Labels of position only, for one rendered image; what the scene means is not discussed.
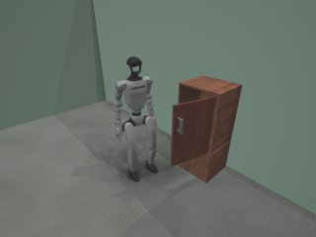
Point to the cupboard door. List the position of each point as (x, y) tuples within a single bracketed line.
[(195, 139)]

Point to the right robot upper arm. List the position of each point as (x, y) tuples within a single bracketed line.
[(120, 87)]

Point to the left robot thigh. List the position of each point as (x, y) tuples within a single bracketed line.
[(151, 133)]

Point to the left robot forearm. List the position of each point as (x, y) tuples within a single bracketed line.
[(150, 107)]

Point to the left robot hand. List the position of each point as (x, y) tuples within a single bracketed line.
[(155, 121)]

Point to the robot left foot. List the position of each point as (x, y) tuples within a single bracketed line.
[(152, 168)]

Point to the left robot upper arm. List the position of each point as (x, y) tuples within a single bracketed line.
[(148, 87)]

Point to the right robot forearm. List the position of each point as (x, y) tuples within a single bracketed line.
[(117, 114)]

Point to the right robot hand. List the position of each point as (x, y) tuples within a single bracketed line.
[(119, 132)]

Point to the handle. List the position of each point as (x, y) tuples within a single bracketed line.
[(181, 127)]

